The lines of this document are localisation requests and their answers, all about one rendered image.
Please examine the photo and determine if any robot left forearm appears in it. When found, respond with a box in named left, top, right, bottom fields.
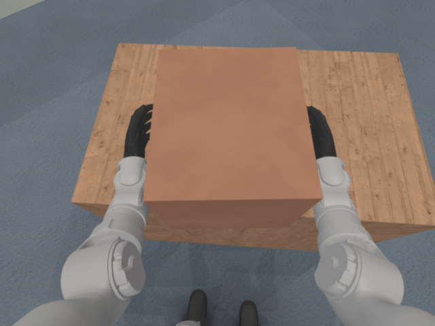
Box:
left=60, top=156, right=150, bottom=297

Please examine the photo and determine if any pedestal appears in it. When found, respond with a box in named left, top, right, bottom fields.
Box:
left=71, top=43, right=435, bottom=252

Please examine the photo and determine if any right robot foot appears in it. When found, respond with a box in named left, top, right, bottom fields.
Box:
left=239, top=300, right=258, bottom=326

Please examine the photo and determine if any robot right forearm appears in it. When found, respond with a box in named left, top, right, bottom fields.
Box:
left=313, top=156, right=404, bottom=298

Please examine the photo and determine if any robot left upper arm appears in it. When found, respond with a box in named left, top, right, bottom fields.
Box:
left=12, top=239, right=146, bottom=326

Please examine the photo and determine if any carton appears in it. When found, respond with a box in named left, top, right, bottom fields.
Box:
left=143, top=47, right=323, bottom=230

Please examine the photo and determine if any robot left hand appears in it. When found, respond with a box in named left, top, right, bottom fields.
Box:
left=124, top=104, right=153, bottom=158

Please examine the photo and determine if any robot right hand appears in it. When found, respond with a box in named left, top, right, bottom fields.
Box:
left=307, top=106, right=337, bottom=160

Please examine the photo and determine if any robot right upper arm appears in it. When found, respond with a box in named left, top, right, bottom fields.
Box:
left=314, top=242, right=435, bottom=326

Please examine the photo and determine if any robot foot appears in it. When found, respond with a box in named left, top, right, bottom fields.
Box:
left=188, top=289, right=207, bottom=326
left=239, top=300, right=258, bottom=326

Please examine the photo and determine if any left robot foot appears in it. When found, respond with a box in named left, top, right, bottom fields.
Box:
left=188, top=289, right=207, bottom=326

